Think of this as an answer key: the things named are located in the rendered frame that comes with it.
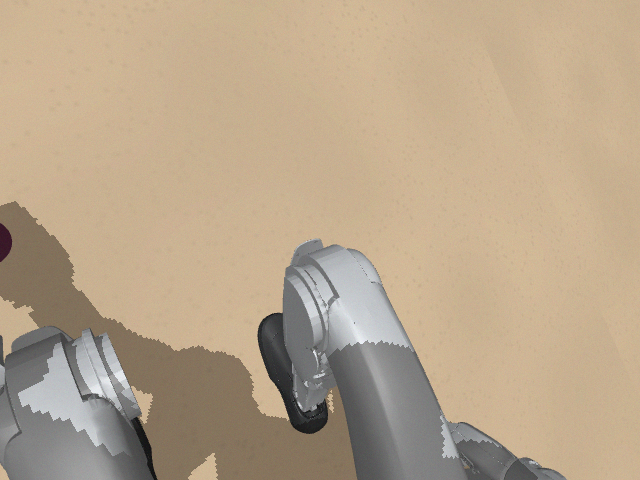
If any right robot arm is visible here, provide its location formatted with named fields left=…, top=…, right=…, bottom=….
left=504, top=457, right=567, bottom=480

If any right robot foot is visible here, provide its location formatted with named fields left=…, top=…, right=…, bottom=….
left=258, top=313, right=328, bottom=434

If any right robot hand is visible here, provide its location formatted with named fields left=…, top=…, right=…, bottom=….
left=446, top=419, right=518, bottom=480

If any left robot foot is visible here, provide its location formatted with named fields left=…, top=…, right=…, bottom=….
left=131, top=417, right=157, bottom=480

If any tin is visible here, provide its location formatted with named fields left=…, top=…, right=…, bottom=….
left=0, top=223, right=12, bottom=262

